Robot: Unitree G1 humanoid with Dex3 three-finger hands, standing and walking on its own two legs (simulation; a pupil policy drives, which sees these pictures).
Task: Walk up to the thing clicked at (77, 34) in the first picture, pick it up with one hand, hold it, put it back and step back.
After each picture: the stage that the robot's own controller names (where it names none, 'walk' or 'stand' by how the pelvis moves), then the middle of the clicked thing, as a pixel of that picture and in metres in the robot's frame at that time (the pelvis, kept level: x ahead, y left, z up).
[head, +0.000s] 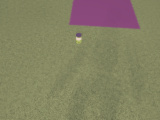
stand; (78, 38) +1.44 +0.03 -0.72
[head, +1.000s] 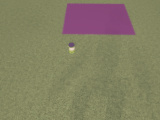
walk; (71, 48) +1.32 +0.20 -0.71
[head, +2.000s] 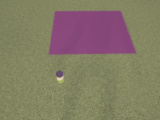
walk; (60, 76) +0.84 +0.24 -0.72
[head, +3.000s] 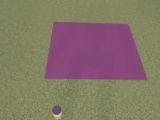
walk; (57, 112) +0.48 +0.18 -0.69
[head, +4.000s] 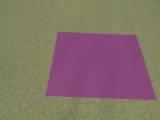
stand; out of the picture +0.31 +0.17 -0.70
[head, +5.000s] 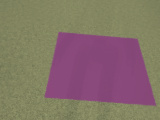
stand; out of the picture +0.29 +0.15 -0.71
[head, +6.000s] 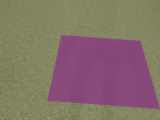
stand; out of the picture +0.27 +0.15 -0.72
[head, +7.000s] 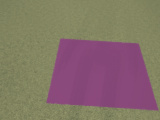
stand; out of the picture +0.29 +0.16 -0.73
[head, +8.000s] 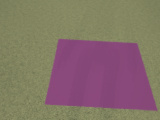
stand; out of the picture +0.27 +0.17 -0.73
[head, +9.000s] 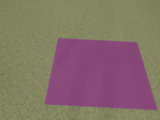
stand; out of the picture +0.26 +0.17 -0.73
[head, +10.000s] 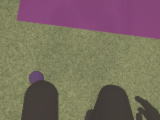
go down; (37, 79) +0.35 +0.18 -0.38
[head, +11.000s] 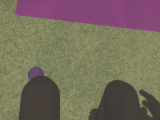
go down; (37, 76) +0.36 +0.19 -0.31
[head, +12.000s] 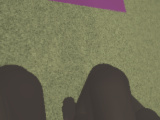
close in; out of the picture +0.34 +0.22 -0.22
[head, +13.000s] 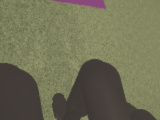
close; out of the picture +0.35 +0.23 -0.21
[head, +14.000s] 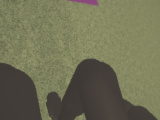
lift; out of the picture +0.36 +0.25 -0.21
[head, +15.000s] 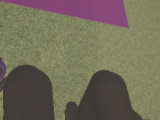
lift; out of the picture +0.31 +0.25 -0.15
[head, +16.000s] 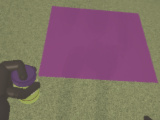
lift; (26, 85) +0.31 +0.18 +0.02
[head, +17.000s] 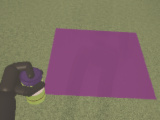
hold; (33, 86) +0.32 +0.17 +0.01
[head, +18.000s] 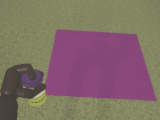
hold; (34, 88) +0.32 +0.17 +0.01
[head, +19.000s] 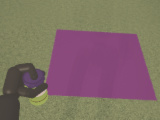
hold; (36, 87) +0.32 +0.16 +0.01
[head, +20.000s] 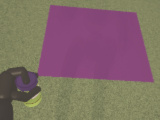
crouch; (29, 89) +0.32 +0.18 -0.05
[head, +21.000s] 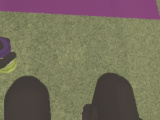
lower; (2, 56) +0.40 +0.24 -0.12
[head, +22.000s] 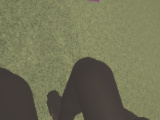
lower; out of the picture +0.38 +0.27 -0.22
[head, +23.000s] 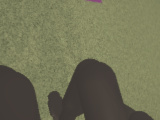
lower; out of the picture +0.37 +0.27 -0.22
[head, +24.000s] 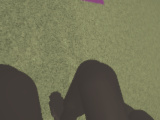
lower; out of the picture +0.36 +0.27 -0.22
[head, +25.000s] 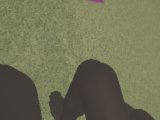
lower; out of the picture +0.36 +0.27 -0.22
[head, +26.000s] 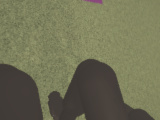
open; out of the picture +0.35 +0.25 -0.22
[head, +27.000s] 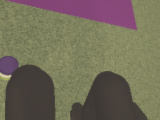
stand; (7, 68) +0.36 +0.23 -0.25
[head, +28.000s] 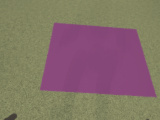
stand; out of the picture +0.31 +0.17 -0.63
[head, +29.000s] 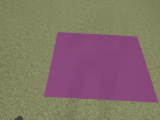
stand; out of the picture +0.32 +0.17 -0.66
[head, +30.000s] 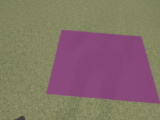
stand; out of the picture +0.32 +0.17 -0.67
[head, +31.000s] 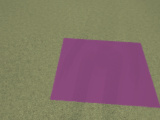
walk; out of the picture +0.33 +0.16 -0.72
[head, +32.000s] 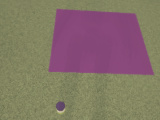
walk; (60, 108) +0.42 +0.12 -0.70
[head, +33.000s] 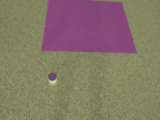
walk; (52, 79) +0.67 +0.20 -0.70
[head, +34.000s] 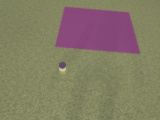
stand; (62, 68) +0.93 +0.19 -0.70
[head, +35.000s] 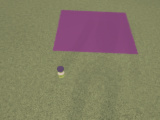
stand; (60, 72) +0.92 +0.21 -0.72
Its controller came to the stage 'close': yes
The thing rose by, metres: 0.71
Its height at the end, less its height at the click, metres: +0.00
